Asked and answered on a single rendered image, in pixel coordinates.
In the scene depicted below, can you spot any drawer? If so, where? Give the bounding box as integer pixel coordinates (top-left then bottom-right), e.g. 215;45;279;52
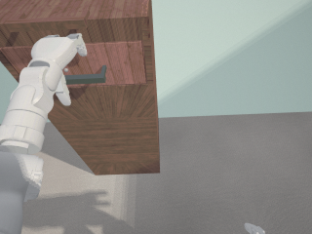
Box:
0;40;146;87

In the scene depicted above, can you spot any robot left upper arm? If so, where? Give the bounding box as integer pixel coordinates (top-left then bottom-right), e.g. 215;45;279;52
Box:
0;151;44;234

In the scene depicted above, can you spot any robot left hand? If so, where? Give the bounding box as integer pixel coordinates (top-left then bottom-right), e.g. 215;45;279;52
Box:
31;33;87;106

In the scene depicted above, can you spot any robot left forearm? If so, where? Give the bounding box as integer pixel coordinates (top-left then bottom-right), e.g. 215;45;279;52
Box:
0;58;62;155

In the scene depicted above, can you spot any robot right hand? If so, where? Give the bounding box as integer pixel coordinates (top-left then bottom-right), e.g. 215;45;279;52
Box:
244;222;265;234

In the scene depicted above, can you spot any cabinet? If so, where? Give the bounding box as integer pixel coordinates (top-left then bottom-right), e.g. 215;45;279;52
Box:
0;0;160;176

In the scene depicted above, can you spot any handle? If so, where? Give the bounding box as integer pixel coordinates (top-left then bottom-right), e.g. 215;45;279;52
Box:
5;16;88;32
64;65;107;85

